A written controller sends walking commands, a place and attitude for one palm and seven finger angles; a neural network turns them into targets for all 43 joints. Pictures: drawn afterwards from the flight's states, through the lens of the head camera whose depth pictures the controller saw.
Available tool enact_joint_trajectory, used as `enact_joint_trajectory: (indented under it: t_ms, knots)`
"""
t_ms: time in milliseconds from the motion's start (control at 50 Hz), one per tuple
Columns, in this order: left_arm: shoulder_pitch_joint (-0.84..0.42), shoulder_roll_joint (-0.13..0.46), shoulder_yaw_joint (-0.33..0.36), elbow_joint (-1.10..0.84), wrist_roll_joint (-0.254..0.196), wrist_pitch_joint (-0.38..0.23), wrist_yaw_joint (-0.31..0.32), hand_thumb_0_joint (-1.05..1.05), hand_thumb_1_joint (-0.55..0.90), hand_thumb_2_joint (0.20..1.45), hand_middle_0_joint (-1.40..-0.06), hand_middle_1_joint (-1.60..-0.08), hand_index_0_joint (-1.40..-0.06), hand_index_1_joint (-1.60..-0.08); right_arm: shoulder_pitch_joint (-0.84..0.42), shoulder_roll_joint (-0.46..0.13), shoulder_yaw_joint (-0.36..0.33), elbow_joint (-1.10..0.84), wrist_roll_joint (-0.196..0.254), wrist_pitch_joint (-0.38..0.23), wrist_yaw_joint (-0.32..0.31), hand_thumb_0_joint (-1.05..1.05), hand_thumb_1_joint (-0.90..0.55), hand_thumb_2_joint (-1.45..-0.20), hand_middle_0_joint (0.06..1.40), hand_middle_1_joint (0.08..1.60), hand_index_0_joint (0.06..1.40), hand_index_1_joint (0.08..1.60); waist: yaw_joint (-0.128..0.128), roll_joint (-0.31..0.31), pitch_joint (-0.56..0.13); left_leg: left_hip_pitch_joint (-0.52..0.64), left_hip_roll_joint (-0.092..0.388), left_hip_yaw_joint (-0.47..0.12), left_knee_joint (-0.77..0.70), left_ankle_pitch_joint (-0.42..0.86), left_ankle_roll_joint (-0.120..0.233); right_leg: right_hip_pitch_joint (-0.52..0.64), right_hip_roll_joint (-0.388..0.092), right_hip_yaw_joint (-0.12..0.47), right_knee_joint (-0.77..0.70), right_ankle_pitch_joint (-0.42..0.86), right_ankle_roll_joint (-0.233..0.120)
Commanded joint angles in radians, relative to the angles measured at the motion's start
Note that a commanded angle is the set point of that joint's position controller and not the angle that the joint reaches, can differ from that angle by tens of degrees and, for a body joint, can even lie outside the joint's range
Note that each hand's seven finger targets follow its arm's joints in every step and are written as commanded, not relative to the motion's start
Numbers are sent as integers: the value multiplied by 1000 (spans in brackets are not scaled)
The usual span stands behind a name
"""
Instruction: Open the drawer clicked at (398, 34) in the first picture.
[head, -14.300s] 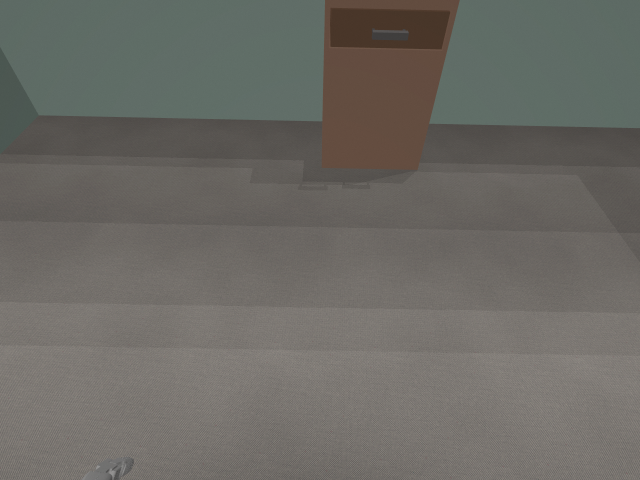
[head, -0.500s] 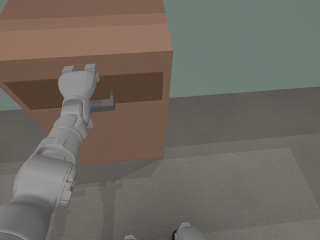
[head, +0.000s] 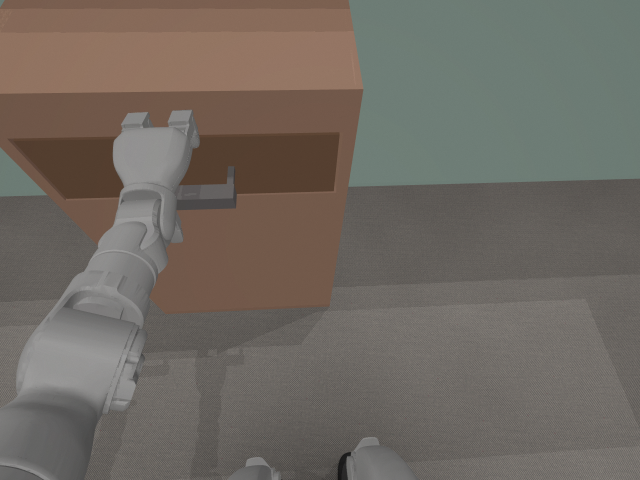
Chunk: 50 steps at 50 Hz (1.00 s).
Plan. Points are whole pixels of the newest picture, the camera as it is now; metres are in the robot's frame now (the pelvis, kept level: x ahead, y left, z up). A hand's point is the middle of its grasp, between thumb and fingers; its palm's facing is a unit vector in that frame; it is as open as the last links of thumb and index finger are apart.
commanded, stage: move the hooked fingers above the handle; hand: left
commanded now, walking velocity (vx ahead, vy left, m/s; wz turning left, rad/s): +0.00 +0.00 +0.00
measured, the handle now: (190, 185) +0.55 +0.16 -0.04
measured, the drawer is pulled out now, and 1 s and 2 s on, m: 0.00 0.00 0.00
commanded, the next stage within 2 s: lower the fingers behind the handle in 1.46 s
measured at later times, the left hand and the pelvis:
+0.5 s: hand (154, 186) +0.51 +0.19 +0.02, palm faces +0.05 -0.02 -1.00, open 13.7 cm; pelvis +0.00 +0.00 +0.00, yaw -1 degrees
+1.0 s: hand (179, 187) +0.51 +0.16 +0.01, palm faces +0.03 -0.04 -1.00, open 13.7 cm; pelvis +0.01 +0.01 +0.00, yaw -2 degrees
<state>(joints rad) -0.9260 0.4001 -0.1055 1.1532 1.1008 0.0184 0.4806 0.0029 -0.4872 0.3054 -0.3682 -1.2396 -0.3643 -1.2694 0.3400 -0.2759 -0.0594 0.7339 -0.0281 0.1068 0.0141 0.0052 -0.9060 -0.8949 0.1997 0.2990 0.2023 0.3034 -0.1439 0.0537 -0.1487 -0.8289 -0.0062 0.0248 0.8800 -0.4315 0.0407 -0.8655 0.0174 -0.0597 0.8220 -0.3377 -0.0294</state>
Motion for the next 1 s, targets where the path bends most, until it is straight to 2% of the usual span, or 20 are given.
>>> enact_joint_trajectory:
  t_ms: [0,100,140,160,180,220,280,340,400,440,500,580,640,740,780,800,860,880,900,980]
  knots:
    - [-476,242,53,-92,-18,107,-41,0,-500,300,-300,-1200,-300,-1200,155,-157,-36,-55,11,2,-17,0,-900,-900,200,300,200,300,-38,-17,-437,275,-15,-27,-131,409,-1,340,28,45,-120,331,0]
    - [-333,203,23,-51,-45,50,-145,0,-500,300,-300,-1200,-300,-1200,131,-151,-22,-88,23,-3,-44,0,-900,-900,200,300,200,300,-30,-121,-312,189,-23,-4,-170,288,14,403,16,67,-162,302,9]
    - [-332,228,28,-82,-39,3,-168,0,-500,300,-300,-1200,-300,-1200,124,-152,-16,-100,27,-12,-55,0,-900,-900,200,300,200,300,-30,-117,-272,161,-22,0,-168,236,16,380,11,77,-166,256,9]
    - [-322,254,51,-116,-31,-30,-172,0,-500,300,-300,-1200,-300,-1200,126,-150,-17,-108,25,-17,-59,0,-900,-900,200,300,200,300,-14,-97,-291,164,-23,-2,-165,236,15,381,10,80,-157,249,6]
    - [-342,236,39,-152,-25,-63,-171,0,-500,300,-300,-1200,-300,-1200,125,-142,-18,-116,23,-22,-59,0,-900,-900,200,300,200,300,-15,-76,-308,176,-23,-8,-158,244,15,366,11,80,-148,244,1]
    - [-343,267,72,-215,-9,-123,-149,0,-500,300,-300,-1200,-300,-1200,132,-134,-25,-116,14,-35,-58,0,-900,-900,200,300,200,300,2,-12,-362,197,-21,-9,-132,267,14,341,14,83,-121,249,-4]
    - [-397,325,134,-280,9,-166,-80,0,-500,300,-300,-1200,-300,-1200,136,-129,-31,-107,1,-45,-52,0,-900,-900,200,300,200,300,8,9,-419,185,-21,-25,-96,288,11,309,17,78,-79,240,-9]
    - [-450,370,178,-310,29,-151,7,0,-500,300,-300,-1200,-300,-1200,138,-135,-38,-90,-9,-49,-41,0,-900,-900,200,300,200,300,6,47,-483,198,-22,-31,-68,332,5,277,20,70,-49,258,-8]
    - [-464,362,173,-258,27,-87,54,0,-500,300,-300,-1200,-300,-1200,146,-140,-44,-68,-13,-43,-28,0,-900,-900,200,300,200,300,-12,40,-529,211,-24,-27,-52,375,2,287,23,61,-45,298,-4]
    - [-476,324,135,-221,17,-34,47,0,-500,300,-300,-1200,-300,-1200,153,-145,-50,-58,-10,-37,-20,0,-900,-900,200,300,200,300,-23,59,-526,246,-23,-25,-63,390,-4,284,24,53,-62,304,-2]
    - [-466,241,57,-201,-12,19,-20,0,-500,300,-300,-1200,-300,-1200,170,-149,-55,-56,3,-24,-16,0,-900,-900,200,300,200,300,-35,63,-554,342,-13,-33,-84,470,-9,308,30,43,-90,353,-1]
    - [-436,202,34,-171,-40,26,-88,0,-500,300,-300,-1200,-300,-1200,166,-149,-48,-54,10,-4,-25,0,-900,-900,200,300,200,300,-38,1,-461,347,-6,-38,-122,464,-3,321,30,44,-129,345,0]
    - [-389,140,-19,-143,-39,-6,-132,0,-500,300,-300,-1200,-300,-1200,151,-144,-41,-64,16,-11,-36,0,-900,-900,200,300,200,300,-45,-37,-321,290,-9,-32,-150,359,5,296,27,47,-156,281,-1]
    - [-371,176,23,-197,-18,-102,-128,0,-500,300,-300,-1200,-300,-1200,150,-137,-37,-80,8,-25,-40,0,-900,-900,200,300,200,300,-21,7,-314,279,-8,-39,-139,360,2,260,27,47,-123,256,-13]
    - [-347,274,115,-211,-8,-117,-91,0,-500,300,-300,-1200,-300,-1200,145,-142,-34,-86,-1,-23,-38,0,-900,-900,200,300,200,300,13,15,-366,267,-8,-42,-123,401,-1,273,28,47,-89,275,-18]
    - [-375,282,119,-243,5,-121,-67,0,-500,300,-300,-1200,-300,-1200,145,-137,-34,-92,-4,-24,-35,0,-900,-900,200,300,200,300,13,42,-401,275,-8,-45,-113,425,-5,270,28,46,-74,290,-18]
    - [-380,300,154,-262,29,-96,10,0,-500,300,-300,-1200,-300,-1200,136,-136,-39,-91,-16,-23,-20,0,-900,-900,200,300,200,300,28,70,-459,287,-4,-47,-83,487,-17,247,31,34,-40,307,-19]
    - [-398,322,177,-261,32,-79,30,0,-500,300,-300,-1200,-300,-1200,134,-139,-40,-85,-19,-21,-18,0,-900,-900,200,300,200,300,25,41,-483,281,-4,-48,-73,512,-17,261,32,32,-30,328,-17]
    - [-416,323,170,-272,40,-60,47,0,-500,300,-300,-1200,-300,-1200,136,-140,-43,-84,-20,-18,-16,0,-900,-900,200,300,200,300,15,53,-505,294,-2,-47,-67,529,-18,261,32,34,-30,344,-13]
    - [-432,316,165,-273,23,21,61,0,-500,300,-300,-1200,-300,-1200,130,-142,-45,-80,-15,-2,-8,0,-900,-900,200,300,200,300,17,40,-554,323,-5,-39,-79,562,-21,324,31,33,-44,391,-8]
